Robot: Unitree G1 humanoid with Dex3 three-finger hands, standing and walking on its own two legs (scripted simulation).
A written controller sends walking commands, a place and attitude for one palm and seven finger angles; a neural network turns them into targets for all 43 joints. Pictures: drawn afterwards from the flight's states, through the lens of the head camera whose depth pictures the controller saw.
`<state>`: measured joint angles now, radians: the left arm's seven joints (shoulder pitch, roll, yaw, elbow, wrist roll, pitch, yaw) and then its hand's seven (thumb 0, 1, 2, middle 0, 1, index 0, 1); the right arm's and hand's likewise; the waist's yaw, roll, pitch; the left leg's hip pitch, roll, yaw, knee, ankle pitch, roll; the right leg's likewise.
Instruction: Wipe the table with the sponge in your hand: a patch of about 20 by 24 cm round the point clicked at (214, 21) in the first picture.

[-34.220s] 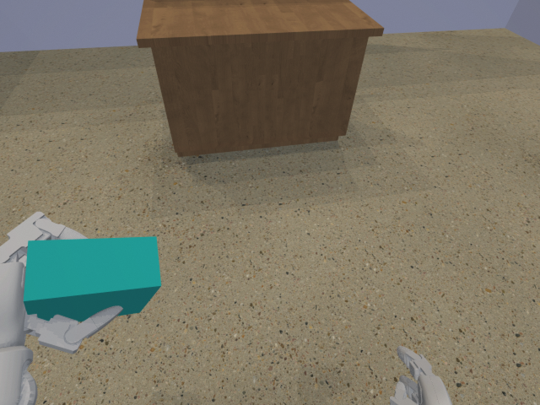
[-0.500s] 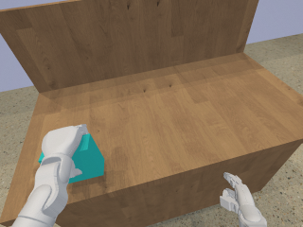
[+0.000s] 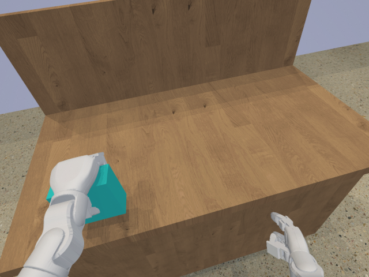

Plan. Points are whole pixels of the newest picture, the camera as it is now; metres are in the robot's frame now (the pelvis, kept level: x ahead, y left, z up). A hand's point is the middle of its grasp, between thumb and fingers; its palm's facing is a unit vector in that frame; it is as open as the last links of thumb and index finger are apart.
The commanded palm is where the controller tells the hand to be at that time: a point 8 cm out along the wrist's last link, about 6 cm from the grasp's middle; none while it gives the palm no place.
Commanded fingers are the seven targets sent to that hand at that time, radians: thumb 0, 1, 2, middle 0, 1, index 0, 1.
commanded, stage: lower the sponge onto the table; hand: left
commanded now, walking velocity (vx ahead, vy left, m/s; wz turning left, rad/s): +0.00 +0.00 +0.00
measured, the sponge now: (94, 200) +0.25 +0.27 +0.03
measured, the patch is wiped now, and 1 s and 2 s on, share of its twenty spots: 0.00 0.10 0.25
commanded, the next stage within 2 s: wipe forward along the first lane in 0.98 s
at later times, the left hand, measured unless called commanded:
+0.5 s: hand (87, 196) +0.24 +0.27 +0.06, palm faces +0.00 -0.10 -1.00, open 10.1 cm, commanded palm +0.22 +0.27 +0.12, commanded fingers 0.00 0.10 1.30 -1.20 -1.60 -1.20 -1.60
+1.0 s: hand (91, 198) +0.25 +0.27 +0.04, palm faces -0.03 -0.08 -1.00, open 10.1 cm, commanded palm +0.22 +0.26 +0.10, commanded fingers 0.00 0.10 1.30 -1.20 -1.60 -1.20 -1.60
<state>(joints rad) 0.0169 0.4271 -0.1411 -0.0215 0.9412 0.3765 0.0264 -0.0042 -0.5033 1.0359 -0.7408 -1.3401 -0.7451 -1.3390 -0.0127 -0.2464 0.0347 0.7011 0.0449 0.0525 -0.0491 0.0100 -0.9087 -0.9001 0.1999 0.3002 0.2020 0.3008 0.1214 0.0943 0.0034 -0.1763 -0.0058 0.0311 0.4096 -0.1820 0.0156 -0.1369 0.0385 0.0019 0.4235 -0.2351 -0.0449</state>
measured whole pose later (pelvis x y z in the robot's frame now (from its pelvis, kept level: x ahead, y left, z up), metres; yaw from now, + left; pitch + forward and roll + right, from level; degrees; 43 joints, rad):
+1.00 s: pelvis +0.00 +0.00 +0.00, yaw +0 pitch -1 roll +0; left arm 0.02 0.38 -0.15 0.13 0.97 0.35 0.13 -0.01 -0.50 1.04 -0.74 -1.35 -0.74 -1.34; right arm 0.02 -0.25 0.01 0.72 0.05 0.04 -0.05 0.01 -0.91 -0.90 0.20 0.30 0.20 0.30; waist 0.11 0.09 -0.03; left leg -0.24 -0.01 0.03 0.45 -0.19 0.02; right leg -0.20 0.04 0.00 0.46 -0.24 -0.04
